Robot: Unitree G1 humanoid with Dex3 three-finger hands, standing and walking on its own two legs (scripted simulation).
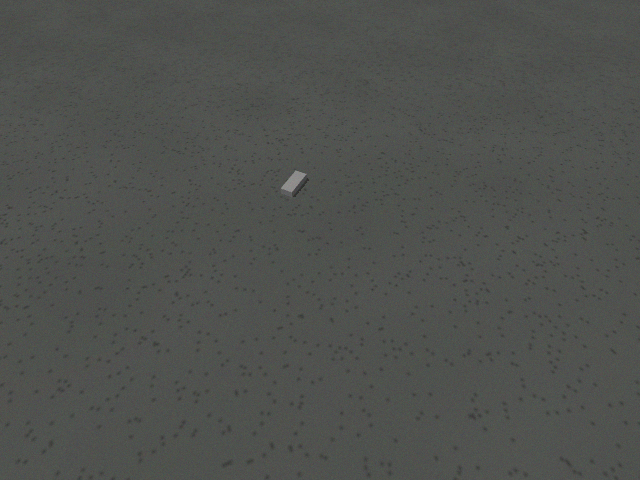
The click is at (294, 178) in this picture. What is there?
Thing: flat box
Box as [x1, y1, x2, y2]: [281, 171, 306, 196]
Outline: 306,174 295,171 281,187 281,193 292,196 306,179
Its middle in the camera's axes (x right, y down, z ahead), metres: -0.12 -0.29 +1.89
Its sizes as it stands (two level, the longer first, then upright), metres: 0.151 0.062 0.032
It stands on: the floor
